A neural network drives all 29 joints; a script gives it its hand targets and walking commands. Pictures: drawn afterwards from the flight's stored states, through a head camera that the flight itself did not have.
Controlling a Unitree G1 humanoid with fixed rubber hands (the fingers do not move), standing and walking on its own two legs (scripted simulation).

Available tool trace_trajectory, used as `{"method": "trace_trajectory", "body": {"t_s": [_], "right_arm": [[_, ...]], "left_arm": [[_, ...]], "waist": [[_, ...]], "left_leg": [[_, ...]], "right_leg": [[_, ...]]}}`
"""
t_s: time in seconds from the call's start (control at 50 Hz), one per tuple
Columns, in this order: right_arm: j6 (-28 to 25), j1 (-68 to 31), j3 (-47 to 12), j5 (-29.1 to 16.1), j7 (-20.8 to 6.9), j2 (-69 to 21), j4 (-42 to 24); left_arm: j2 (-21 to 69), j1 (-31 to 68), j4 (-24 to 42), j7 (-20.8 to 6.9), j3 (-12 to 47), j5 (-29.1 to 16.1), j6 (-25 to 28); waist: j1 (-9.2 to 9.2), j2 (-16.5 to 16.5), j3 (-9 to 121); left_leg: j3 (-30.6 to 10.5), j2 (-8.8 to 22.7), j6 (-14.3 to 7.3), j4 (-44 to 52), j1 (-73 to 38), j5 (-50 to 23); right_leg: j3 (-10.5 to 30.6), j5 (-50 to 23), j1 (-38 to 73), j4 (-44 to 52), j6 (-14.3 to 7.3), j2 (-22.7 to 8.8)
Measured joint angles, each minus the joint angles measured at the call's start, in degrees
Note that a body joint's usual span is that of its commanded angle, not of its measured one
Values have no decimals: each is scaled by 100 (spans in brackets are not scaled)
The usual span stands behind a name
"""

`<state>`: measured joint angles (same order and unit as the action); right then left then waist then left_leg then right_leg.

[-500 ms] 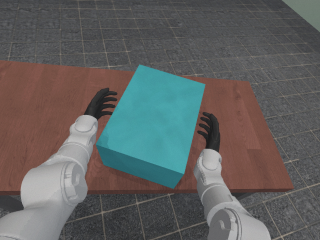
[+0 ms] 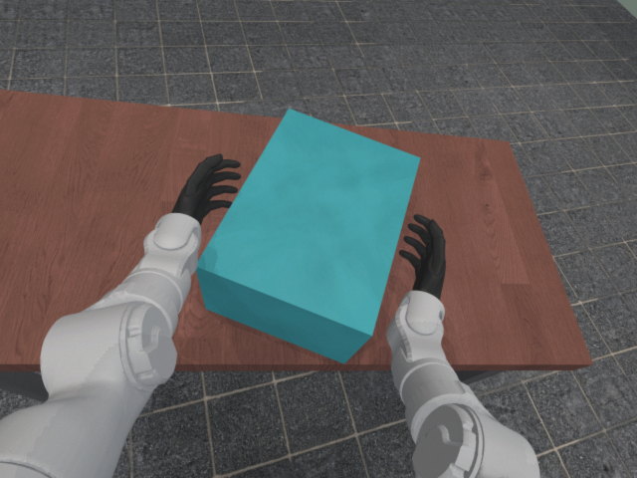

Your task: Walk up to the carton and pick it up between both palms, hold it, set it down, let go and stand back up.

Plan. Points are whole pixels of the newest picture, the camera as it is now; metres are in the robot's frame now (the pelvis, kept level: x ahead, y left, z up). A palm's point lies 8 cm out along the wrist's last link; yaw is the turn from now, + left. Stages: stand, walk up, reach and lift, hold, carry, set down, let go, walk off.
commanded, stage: set down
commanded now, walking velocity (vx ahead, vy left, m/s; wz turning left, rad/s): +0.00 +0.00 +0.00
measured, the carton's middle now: (315, 231) +0.47 -0.02 -0.08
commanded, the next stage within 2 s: none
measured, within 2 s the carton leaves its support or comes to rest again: rests again in 1.34 s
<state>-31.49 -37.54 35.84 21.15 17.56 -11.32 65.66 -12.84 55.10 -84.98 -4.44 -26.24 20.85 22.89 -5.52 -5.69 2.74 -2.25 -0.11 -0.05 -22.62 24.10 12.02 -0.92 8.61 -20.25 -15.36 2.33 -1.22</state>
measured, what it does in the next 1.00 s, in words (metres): stands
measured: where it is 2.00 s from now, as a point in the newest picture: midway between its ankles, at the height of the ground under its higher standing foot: outside the picture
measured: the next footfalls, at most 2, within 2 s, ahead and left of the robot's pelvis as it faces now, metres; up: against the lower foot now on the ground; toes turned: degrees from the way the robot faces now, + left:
none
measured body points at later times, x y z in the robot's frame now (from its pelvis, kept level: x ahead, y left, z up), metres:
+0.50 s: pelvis -0.01 +0.00 +0.00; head +0.10 +0.05 +0.43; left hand +0.45 +0.15 +0.00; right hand +0.36 -0.16 +0.00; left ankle -0.03 +0.11 -0.74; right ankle -0.03 -0.15 -0.74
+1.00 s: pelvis -0.01 +0.00 +0.00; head +0.10 +0.05 +0.43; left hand +0.45 +0.16 +0.00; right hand +0.36 -0.16 +0.00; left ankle -0.03 +0.11 -0.74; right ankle -0.03 -0.15 -0.74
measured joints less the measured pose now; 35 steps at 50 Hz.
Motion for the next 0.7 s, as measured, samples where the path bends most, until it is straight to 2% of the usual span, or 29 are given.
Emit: {"method": "trace_trajectory", "body": {"t_s": [0.7], "right_arm": [[-173, -229, 389, 292, -122, 0, 10]], "left_arm": [[-52, 263, -184, -128, -401, 0, 121]], "waist": [[0, 14, -52]], "left_leg": [[1, 0, 0, -98, 308, -54]], "right_leg": [[0, -41, -320, -128, 0, 0]]}}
